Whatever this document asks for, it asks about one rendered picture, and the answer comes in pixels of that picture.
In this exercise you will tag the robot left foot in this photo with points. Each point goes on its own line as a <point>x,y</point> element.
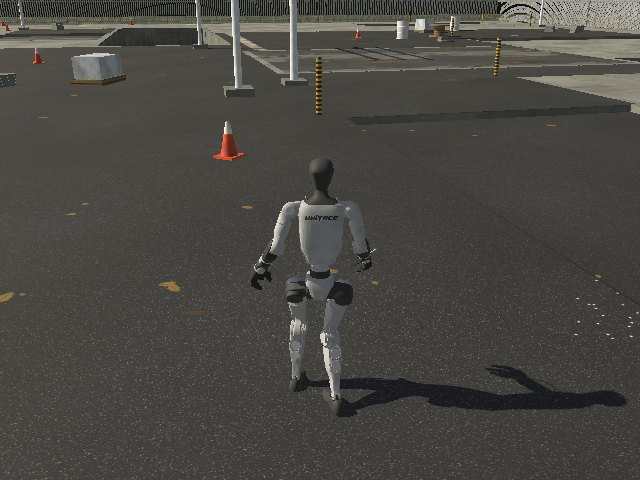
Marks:
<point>295,384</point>

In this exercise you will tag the right robot forearm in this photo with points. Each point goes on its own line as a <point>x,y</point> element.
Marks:
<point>365,257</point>

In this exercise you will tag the robot right upper arm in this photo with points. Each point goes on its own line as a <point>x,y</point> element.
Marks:
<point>352,211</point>

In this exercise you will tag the left robot forearm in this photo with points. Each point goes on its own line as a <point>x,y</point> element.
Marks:
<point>265,260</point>

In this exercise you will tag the robot left upper arm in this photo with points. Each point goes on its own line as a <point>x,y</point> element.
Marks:
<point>289,210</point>

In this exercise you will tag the robot left hand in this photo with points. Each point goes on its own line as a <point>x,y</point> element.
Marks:
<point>254,276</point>

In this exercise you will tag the robot torso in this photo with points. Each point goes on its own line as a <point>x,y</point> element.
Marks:
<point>320,233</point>

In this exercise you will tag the robot right hand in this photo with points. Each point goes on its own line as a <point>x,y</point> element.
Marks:
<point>356,260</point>

